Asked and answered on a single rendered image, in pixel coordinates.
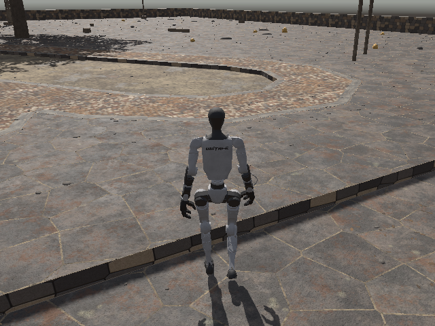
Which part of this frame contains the right robot hand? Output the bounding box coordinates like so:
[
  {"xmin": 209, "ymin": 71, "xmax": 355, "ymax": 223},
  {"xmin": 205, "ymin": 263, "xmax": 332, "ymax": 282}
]
[{"xmin": 240, "ymin": 190, "xmax": 255, "ymax": 206}]

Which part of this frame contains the left robot forearm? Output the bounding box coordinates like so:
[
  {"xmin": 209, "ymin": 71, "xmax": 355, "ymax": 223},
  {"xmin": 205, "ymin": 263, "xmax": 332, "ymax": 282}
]
[{"xmin": 181, "ymin": 166, "xmax": 194, "ymax": 201}]

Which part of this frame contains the right robot upper arm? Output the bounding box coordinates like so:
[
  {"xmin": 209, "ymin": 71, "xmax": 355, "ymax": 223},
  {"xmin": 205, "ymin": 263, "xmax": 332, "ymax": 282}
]
[{"xmin": 231, "ymin": 137, "xmax": 248, "ymax": 174}]

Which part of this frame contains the left robot hand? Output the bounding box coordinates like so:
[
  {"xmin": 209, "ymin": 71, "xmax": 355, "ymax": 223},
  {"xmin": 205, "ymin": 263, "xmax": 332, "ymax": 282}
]
[{"xmin": 180, "ymin": 200, "xmax": 196, "ymax": 219}]

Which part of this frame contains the left robot upper arm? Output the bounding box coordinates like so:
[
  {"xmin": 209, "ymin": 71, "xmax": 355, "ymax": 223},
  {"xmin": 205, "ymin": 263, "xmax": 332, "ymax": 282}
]
[{"xmin": 187, "ymin": 137, "xmax": 203, "ymax": 176}]

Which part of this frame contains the right robot forearm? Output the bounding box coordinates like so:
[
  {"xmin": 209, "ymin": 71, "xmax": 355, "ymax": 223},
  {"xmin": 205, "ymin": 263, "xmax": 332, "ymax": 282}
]
[{"xmin": 241, "ymin": 163, "xmax": 254, "ymax": 193}]

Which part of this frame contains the robot left shin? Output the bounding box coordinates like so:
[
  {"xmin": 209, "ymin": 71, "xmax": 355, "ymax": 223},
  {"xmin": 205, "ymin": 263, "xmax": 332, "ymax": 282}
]
[{"xmin": 200, "ymin": 223, "xmax": 212, "ymax": 265}]

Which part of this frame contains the humanoid robot torso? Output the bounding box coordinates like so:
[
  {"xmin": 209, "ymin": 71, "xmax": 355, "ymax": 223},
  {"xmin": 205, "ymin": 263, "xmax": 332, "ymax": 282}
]
[{"xmin": 201, "ymin": 134, "xmax": 233, "ymax": 204}]

